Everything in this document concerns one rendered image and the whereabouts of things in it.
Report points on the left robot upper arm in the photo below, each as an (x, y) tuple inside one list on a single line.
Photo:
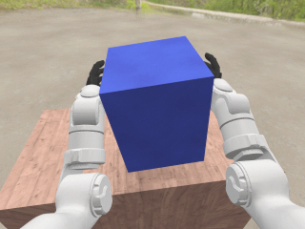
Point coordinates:
[(81, 200)]

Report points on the pedestal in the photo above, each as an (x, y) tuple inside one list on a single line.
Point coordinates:
[(185, 196)]

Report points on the robot right forearm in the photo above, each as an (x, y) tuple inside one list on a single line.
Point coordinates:
[(242, 141)]

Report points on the carton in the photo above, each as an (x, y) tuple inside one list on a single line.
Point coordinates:
[(157, 96)]

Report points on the left robot hand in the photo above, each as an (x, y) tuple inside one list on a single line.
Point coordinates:
[(94, 78)]

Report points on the robot left forearm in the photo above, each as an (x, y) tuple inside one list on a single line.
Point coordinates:
[(86, 134)]

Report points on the right robot hand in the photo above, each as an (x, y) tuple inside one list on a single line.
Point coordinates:
[(214, 67)]

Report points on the right robot upper arm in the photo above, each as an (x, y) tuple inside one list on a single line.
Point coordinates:
[(261, 188)]

